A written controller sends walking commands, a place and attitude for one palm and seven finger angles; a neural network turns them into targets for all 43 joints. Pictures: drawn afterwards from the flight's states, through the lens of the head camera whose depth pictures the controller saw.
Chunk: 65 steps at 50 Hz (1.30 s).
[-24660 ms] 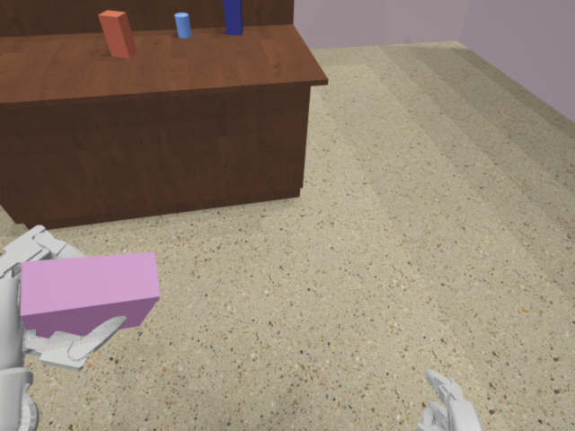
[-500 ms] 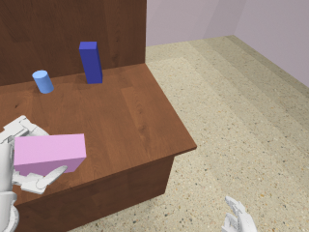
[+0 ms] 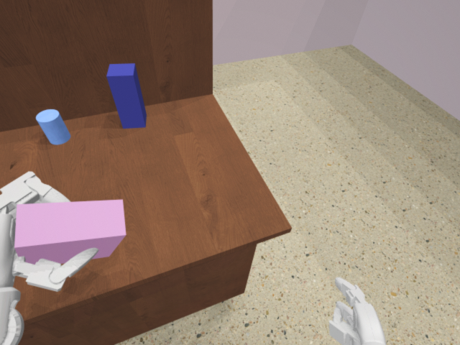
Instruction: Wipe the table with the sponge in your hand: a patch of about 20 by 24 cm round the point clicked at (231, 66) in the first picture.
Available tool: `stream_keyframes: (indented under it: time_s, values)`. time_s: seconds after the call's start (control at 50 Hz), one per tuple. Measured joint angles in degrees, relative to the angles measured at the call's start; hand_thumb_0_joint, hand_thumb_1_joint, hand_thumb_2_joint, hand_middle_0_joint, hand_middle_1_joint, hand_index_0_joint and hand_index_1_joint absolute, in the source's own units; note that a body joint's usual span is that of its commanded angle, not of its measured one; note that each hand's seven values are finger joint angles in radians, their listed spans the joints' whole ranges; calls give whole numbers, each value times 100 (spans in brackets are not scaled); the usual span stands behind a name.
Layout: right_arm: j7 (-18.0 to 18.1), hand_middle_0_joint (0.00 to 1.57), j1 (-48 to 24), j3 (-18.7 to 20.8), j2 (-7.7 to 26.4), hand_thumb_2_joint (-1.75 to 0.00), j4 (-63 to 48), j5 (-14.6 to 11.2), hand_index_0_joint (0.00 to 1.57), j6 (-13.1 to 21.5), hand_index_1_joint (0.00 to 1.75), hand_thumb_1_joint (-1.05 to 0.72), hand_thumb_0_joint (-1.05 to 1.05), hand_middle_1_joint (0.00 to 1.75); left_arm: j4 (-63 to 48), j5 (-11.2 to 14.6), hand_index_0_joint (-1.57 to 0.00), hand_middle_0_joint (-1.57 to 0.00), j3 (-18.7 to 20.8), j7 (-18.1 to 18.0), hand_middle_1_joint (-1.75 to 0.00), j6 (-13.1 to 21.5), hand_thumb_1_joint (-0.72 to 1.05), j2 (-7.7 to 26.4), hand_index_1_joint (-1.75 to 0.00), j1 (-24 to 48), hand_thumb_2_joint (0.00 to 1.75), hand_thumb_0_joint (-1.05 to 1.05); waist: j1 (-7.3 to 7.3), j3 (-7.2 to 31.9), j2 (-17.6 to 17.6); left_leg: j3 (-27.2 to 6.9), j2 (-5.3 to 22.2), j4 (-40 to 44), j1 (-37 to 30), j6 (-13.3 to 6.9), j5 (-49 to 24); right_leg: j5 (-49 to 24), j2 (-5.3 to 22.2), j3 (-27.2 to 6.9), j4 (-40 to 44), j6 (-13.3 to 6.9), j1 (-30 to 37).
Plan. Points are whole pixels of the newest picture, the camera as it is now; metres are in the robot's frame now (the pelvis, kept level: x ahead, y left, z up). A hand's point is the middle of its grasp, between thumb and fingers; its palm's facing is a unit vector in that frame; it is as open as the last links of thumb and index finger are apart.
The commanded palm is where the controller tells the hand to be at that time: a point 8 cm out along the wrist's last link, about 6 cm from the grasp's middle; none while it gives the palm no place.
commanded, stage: look again from close up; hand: left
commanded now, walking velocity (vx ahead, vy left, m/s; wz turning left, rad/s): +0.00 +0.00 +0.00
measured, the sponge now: (86, 233) +0.23 +0.22 +0.13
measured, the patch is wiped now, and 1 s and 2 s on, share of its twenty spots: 0.00 0.00 0.00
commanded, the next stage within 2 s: turn the palm down, sponge in hand in 0.34 s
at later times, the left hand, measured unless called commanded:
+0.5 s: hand (45, 222) +0.22 +0.25 +0.17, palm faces +0.38 -0.78 -0.49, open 9.2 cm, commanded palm +0.14 +0.28 +0.17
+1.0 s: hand (40, 243) +0.20 +0.27 +0.14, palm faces +0.46 -0.56 -0.69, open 9.2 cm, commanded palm +0.15 +0.27 +0.17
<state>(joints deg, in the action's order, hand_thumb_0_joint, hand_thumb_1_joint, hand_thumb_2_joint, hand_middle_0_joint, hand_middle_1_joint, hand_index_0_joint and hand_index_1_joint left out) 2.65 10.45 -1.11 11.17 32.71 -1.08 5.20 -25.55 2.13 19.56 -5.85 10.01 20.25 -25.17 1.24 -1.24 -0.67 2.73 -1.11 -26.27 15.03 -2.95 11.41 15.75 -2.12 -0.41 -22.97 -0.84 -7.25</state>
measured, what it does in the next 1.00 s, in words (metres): shifts its weight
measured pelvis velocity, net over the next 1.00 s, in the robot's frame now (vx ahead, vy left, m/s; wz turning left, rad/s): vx -0.04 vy -0.04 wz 0.07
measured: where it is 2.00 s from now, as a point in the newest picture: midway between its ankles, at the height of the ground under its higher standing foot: outside the picture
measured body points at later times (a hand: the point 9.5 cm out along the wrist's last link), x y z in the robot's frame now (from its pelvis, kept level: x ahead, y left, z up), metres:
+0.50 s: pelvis -0.02 -0.01 +0.00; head +0.00 +0.00 +0.45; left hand +0.19 +0.29 +0.20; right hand +0.17 -0.22 -0.08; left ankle +0.03 +0.08 -0.74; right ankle -0.04 -0.11 -0.74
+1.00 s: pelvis -0.04 -0.04 -0.01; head -0.05 -0.06 +0.43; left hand +0.17 +0.29 +0.18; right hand +0.17 -0.25 -0.11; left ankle +0.03 +0.08 -0.74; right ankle -0.04 -0.11 -0.74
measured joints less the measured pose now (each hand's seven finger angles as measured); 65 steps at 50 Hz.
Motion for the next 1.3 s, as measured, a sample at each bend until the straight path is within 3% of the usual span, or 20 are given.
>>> stream_keyframes:
  time_s: [0.44, 0.46, 0.48, 0.5, 0.54, 0.62, 0.66, 0.7, 0.78, 0.84, 0.88, 0.92, 0.96, 1.02, 1.08, 1.16, 1.22, 1.26, 1.3]
  values:
    - [45, 20, 149, 2, 25, -90, 53, -8, 20, -94, 30, -90, 1, 30, 1, 25, -82, -82, -63, -44, -140, -107, -42, -6, -141, -83, 105, 0, -44, 10, 83, -69, 15, 106, -17, 31, -128, -105, -24, 67, 101, -34, 30]
    - [197, 20, 268, -116, 101, -90, -127, -134, 20, -141, 30, -90, 1, 30, 59, -2, -82, -82, -152, -7, -140, -103, -42, 208, -140, 174, 105, 0, 17, -99, 96, -118, 6, 72, -40, 23, -129, -98, -23, 119, 88, -22, 86]
    - [252, 20, 342, -149, 139, -90, -146, -62, 20, -42, 30, -90, 1, 30, 218, -189, -82, -82, -168, 107, -140, -94, -43, 499, -140, 627, 105, 0, 140, -190, 85, -152, -12, 5, -18, 27, -126, -54, -8, 161, -39, -29, 46]
    - [188, 20, 308, -146, 153, -90, -28, 43, 20, 45, 30, -90, 1, 30, 416, -325, -82, -82, -130, 148, -140, -131, -43, 709, -140, 1069, 105, 0, 170, -231, 70, -198, -41, -80, 54, 42, -125, 15, 15, 218, -208, -47, -45]
    - [-11, 20, 129, -161, 170, -90, 232, 138, 20, 20, 30, -90, 1, 30, 717, -421, -82, -82, 55, 130, -140, -359, -43, 871, -140, 1623, 105, 0, 114, -176, 47, -247, -75, -192, 214, 77, -134, 117, 49, 278, -459, -77, -249]
    - [-187, 20, -83, -122, 226, -90, 431, 32, 20, -128, 30, -90, 1, 30, 899, -112, -82, -82, 226, 196, -140, -1139, -42, 560, -141, 1579, 105, 0, -12, 43, 193, -171, -31, -251, 278, 93, -118, 121, 18, 201, -562, -92, -364]
    - [-209, 20, -120, -113, 293, -90, 385, -15, 20, -212, 30, -90, 1, 30, 865, -306, -81, -82, -8, 233, -141, -1429, -42, 444, -141, 1240, 105, 0, -53, 87, 284, -151, -17, -275, 274, 84, -110, 122, 8, 182, -592, -95, -368]
    - [-211, 20, -173, -104, 343, -90, 309, 12, 20, -286, 30, -90, 1, 30, 804, -635, -81, -82, -346, 214, -141, -1508, -42, 408, -141, 888, 105, 0, -84, 69, 339, -159, -10, -338, 321, 81, -104, 140, 0, 194, -672, -103, -420]
    - [-152, 20, -253, -58, 307, -90, 277, 168, 20, -285, 30, -90, 1, 30, 657, -1073, -81, -82, -741, -13, -140, -1084, -42, 532, -141, 524, 105, 0, -39, -13, 265, -242, 8, -540, 539, 128, -91, 221, -23, 289, -933, -155, -639]
    - [-120, 20, -243, -37, 230, -90, 401, 235, 20, -250, 30, -90, 1, 30, 646, -1249, -82, -82, -665, -309, -140, -646, -43, 712, -140, 701, 105, 0, 61, 2, 175, -368, 40, -707, 685, 194, -61, 270, -68, 416, -1052, -218, -730]
    - [-113, 20, -239, -42, 207, -90, 498, 228, 20, -271, 30, -90, 1, 30, 787, -1341, -82, -82, -535, -469, -140, -568, -43, 817, -140, 1024, 105, 0, 110, 27, 175, -465, 62, -812, 738, 233, -27, 293, -103, 510, -1083, -258, -725]
    - [-89, 20, -244, -62, 219, -90, 562, 194, 20, -321, 30, -90, 1, 30, 1026, -1425, -82, -83, -447, -555, -140, -736, -43, 877, -140, 1398, 105, 0, 134, 61, 231, -536, 70, -877, 754, 258, -2, 310, -123, 578, -1097, -285, -701]
    - [-45, 20, -265, -94, 266, -90, 567, 114, 20, -401, 30, -90, 1, 30, 1293, -1486, -82, -82, -445, -509, -140, -1124, -43, 904, -140, 1682, 105, 0, 144, 82, 337, -554, 75, -872, 715, 270, 1, 309, -132, 592, -1078, -302, -653]
    - [41, 20, -308, -146, 360, -90, 453, -19, 20, -516, 30, -90, 1, 30, 1564, -1616, -82, -82, -635, -194, -140, -1806, -42, 932, -141, 1782, 105, 0, 125, 81, 528, -496, 80, -758, 598, 257, -29, 276, -128, 530, -998, -294, -573]
    - [110, 20, -360, -157, 396, -90, 295, -50, 20, -563, 30, -90, 2, 30, 1494, -1774, -81, -82, -902, 188, -140, -2045, -42, 975, -141, 1483, 105, 0, 82, 79, 645, -392, 103, -665, 544, 244, -34, 255, -137, 422, -944, -285, -571]
    - [122, 20, -358, -100, 305, -90, 162, 53, 20, -550, 30, -90, 1, 30, 955, -1873, -82, -82, -946, 324, -140, -1512, -42, 1016, -141, 864, 105, 0, 71, 98, 527, -291, 139, -670, 602, 262, 37, 308, -160, 317, -985, -298, -677]
    - [65, 20, -261, -23, 249, -90, 120, 126, 20, -570, 30, -90, 1, 30, 514, -2023, -82, -82, -779, 42, -140, -1121, -43, 1126, -140, 542, 105, 0, 134, 157, 348, -284, 160, -773, 686, 286, 146, 396, -181, 307, -1057, -323, -750]
    - [10, 20, -197, 35, 280, -90, 105, 138, 20, -627, 30, -90, 1, 30, 350, -2188, -82, -82, -647, -228, -140, -1124, -43, 1159, -140, 430, 105, 0, 175, 223, 312, -306, 171, -880, 748, 296, 237, 458, -196, 325, -1095, -333, -773]
    - [-13, 20, -166, 83, 356, -90, 98, 110, 20, -721, 30, -90, 1, 30, 339, -2307, -82, -82, -549, -418, -140, -1380, -43, 1154, -140, 401, 105, 0, 200, 284, 349, -325, 166, -972, 786, 291, 320, 515, -194, 343, -1129, -326, -777]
